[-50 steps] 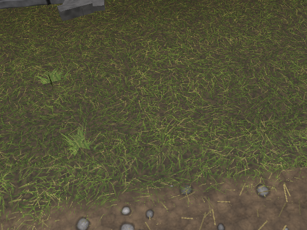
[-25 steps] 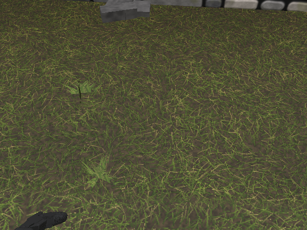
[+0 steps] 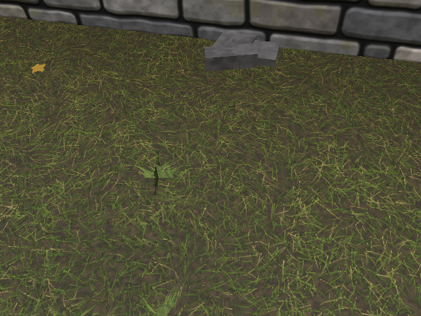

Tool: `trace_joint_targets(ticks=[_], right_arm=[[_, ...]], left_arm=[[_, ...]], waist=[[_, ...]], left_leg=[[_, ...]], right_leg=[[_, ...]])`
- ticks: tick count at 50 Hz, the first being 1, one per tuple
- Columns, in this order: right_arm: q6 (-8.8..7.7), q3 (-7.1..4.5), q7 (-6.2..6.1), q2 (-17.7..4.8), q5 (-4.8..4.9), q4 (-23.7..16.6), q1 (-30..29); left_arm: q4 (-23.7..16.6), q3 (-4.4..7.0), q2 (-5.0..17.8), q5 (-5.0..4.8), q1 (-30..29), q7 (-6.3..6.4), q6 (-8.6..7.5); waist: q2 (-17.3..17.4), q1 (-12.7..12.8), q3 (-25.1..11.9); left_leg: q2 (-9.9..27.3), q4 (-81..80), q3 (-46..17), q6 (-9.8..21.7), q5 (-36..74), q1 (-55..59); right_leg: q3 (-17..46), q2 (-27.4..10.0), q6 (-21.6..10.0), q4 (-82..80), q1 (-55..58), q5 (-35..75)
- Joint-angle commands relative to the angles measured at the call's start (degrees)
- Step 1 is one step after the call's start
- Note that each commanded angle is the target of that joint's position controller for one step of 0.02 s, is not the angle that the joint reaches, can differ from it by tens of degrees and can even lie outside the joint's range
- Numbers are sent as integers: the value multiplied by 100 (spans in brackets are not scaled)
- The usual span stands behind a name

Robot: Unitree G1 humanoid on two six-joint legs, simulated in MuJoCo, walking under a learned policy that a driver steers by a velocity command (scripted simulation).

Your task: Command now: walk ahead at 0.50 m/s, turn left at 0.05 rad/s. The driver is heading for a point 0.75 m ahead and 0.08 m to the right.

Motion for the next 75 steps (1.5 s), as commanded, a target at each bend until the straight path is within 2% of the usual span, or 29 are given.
trace_joint_targets(ticks=[1,5,8,9,10,11,12,15,21,31,35,36,37,38,39,40,41,43,51,56,60,61,62,63,64,66,68,72,75], right_arm=[[-121,-18,68,-218,49,-522,-682],[-183,-46,184,-332,82,-713,-1007],[-208,-231,156,-689,26,-414,91],[-198,-351,96,-1016,-26,-207,1051],[-151,-494,57,-1603,-117,-124,1692],[-105,-400,67,-1233,-15,-51,1874],[-90,-295,62,-983,23,-62,1520],[-141,-143,91,-512,-65,-128,587],[-328,-232,25,-666,-144,227,600],[-70,-338,-102,-1022,42,701,1137],[118,-410,-207,-1263,82,639,891],[117,-357,-240,-1152,61,587,919],[-1,-145,-185,-533,-146,318,1360],[-237,-40,-88,-415,-116,200,1256],[-387,-169,-2,-876,131,74,603],[-464,-141,13,-844,191,-39,320],[-474,-145,-27,-802,74,4,291],[-334,-206,-38,-838,-36,110,529],[-187,-61,-8,-394,-64,-10,-259],[-283,-86,134,-464,-67,-114,-584],[-346,-236,128,-832,-197,182,450],[-365,-281,94,-1201,-311,177,805],[-271,-193,70,-930,-308,231,1013],[-180,-107,96,-571,-125,323,1221],[-111,-102,97,-589,-35,286,843],[8,-13,67,-429,-79,177,32],[112,-39,43,-501,-173,171,-401],[174,-51,-30,-514,-116,314,-403],[207,46,-32,-281,-106,502,-239]], left_arm=[[-232,245,1047,-54,34,33,-37],[-55,275,1146,-78,207,61,85],[-42,279,1200,-83,12,105,162],[-143,187,996,-6,-49,118,144],[-321,3,449,48,465,99,31],[-251,14,579,9,405,71,-76],[-362,144,1015,-130,-13,25,-128],[-412,175,881,-68,-459,35,-15],[-438,169,569,-59,-607,96,201],[-1153,76,380,-45,-2064,-232,161],[-1081,336,819,-40,-943,-265,213],[-842,533,1183,-58,10,-180,236],[-779,704,1895,-70,469,-62,265],[-956,624,1819,-84,444,-83,201],[-938,500,1398,-30,363,-100,153],[-943,446,1206,-26,96,-87,122],[-1008,392,1053,-32,-303,-78,122],[-1171,278,756,65,-776,-41,124],[-770,263,913,60,-449,106,52],[-459,246,937,42,-204,147,155],[-411,228,866,47,-436,178,228],[-498,135,612,177,-48,163,183],[-278,9,274,131,762,133,160],[-183,91,705,31,634,100,216],[-288,164,917,-51,165,116,316],[-388,183,813,3,-383,207,558],[-303,141,563,35,-259,282,712],[-5,121,414,106,1,297,686],[-58,123,488,274,-257,274,669]], waist=[[-647,63,94],[-720,44,204],[-696,-626,-453],[-483,-1039,-1198],[769,-1017,-2052],[1197,-1097,-2347],[748,-1063,-1467],[258,-567,-289],[113,-415,13],[-15,-904,418],[222,-124,-430],[-12,324,-942],[-1371,117,-1556],[-1531,54,-2413],[-962,302,-1898],[-718,161,-1208],[-308,-112,-748],[-511,-480,-481],[-599,-211,-43],[-708,-74,-113],[-555,-654,-668],[143,-541,-1451],[1181,-477,-2274],[854,-666,-2499],[452,-659,-1865],[150,-457,-894],[579,-239,-525],[504,-186,-840],[215,-225,-452]], left_leg=[[-176,-671,199,-9,540,323],[-287,-1175,198,226,-23,348],[-593,-1626,479,577,-160,2100],[-67,-1368,-22,878,125,3680],[1377,-1412,-2319,1731,-358,5950],[1716,-2147,-3716,1988,-986,6119],[1535,-2303,-3072,1754,-1438,5429],[915,-2918,-1434,1381,-831,3334],[801,-3450,-91,1353,434,2842],[1086,-3079,918,974,1136,4246],[918,-989,1368,628,4221,4263],[664,373,1469,412,3634,3396],[-52,2555,1441,53,-142,1000],[-909,3754,190,-68,-3228,-336],[-524,3903,-301,71,-2853,-933],[-285,3525,-198,180,-2349,-995],[-61,2989,-156,165,-1990,-701],[174,2436,-117,64,-1576,73],[7,-86,227,-187,660,397],[-350,-1091,221,65,994,748],[-425,-1798,245,491,1908,2207],[513,-1179,-602,974,4307,3889],[1725,-1113,-1967,2035,5306,5237],[1716,-1374,-2400,2125,4208,5107],[1506,-1651,-2143,1882,2751,4508],[1115,-2215,-1619,1499,762,3027],[627,-2630,-1043,1233,-219,1896],[493,-2615,-658,1191,-944,1677],[150,-2575,-498,573,-2863,1205]], right_leg=[[767,-1424,-831,-482,-118,1349],[950,-1740,-727,-128,511,1650],[632,-1466,-460,1162,469,3382],[392,-1205,-260,2441,-326,2920],[-54,-358,194,4661,-2660,645],[580,-155,234,5540,-3546,-2114],[675,-494,194,5921,-4032,-1876],[508,-1087,229,5185,-3507,-718],[795,-1045,469,4356,-3550,615],[77,-853,100,2152,-3714,1018],[-572,-119,-373,1871,-1799,187],[-289,-62,-614,1627,-214,510],[2233,-1541,-1449,1589,2009,542],[4868,-2363,-2222,527,2912,-201],[4196,-2187,-1851,317,2620,-316],[3386,-1952,-1613,307,1823,-52],[2779,-1705,-1425,254,933,467],[2119,-1426,-1309,-15,-146,1296],[696,-991,-901,-269,-708,2547],[837,-1222,-719,309,-52,2910],[862,-896,-295,1864,175,3418],[750,-467,-9,3087,-785,1900],[600,57,434,4812,-2011,-1949],[966,-18,529,5258,-2265,-2962],[948,-259,597,5470,-2546,-2697],[690,-599,670,4844,-2479,-2190],[402,-611,713,3665,-1607,-1886],[171,-542,572,2173,-515,-386],[397,-742,265,1265,-167,122]])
